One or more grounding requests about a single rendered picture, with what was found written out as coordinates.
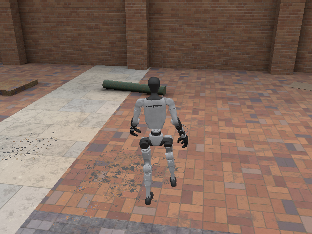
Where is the right robot hand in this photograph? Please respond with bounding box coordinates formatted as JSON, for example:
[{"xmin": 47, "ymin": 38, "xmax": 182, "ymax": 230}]
[{"xmin": 177, "ymin": 136, "xmax": 188, "ymax": 148}]

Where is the robot left upper arm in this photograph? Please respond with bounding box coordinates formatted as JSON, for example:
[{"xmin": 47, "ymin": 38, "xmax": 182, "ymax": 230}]
[{"xmin": 132, "ymin": 98, "xmax": 145, "ymax": 124}]

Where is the robot left forearm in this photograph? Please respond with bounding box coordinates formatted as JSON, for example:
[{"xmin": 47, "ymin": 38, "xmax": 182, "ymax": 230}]
[{"xmin": 130, "ymin": 118, "xmax": 137, "ymax": 131}]

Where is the robot right foot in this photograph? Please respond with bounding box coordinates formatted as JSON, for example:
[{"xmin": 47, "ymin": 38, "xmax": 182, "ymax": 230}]
[{"xmin": 170, "ymin": 177, "xmax": 176, "ymax": 187}]

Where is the left robot hand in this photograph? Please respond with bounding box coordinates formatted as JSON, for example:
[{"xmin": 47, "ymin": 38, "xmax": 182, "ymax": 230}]
[{"xmin": 130, "ymin": 128, "xmax": 141, "ymax": 136}]

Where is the robot right upper arm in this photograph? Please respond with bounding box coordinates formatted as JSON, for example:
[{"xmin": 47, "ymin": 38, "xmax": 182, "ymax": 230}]
[{"xmin": 165, "ymin": 98, "xmax": 179, "ymax": 125}]

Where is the left robot thigh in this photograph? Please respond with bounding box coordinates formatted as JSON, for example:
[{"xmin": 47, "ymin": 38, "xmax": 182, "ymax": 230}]
[{"xmin": 139, "ymin": 137, "xmax": 152, "ymax": 174}]

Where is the robot right forearm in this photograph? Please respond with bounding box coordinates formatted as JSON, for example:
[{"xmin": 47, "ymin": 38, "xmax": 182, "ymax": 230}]
[{"xmin": 175, "ymin": 117, "xmax": 186, "ymax": 138}]

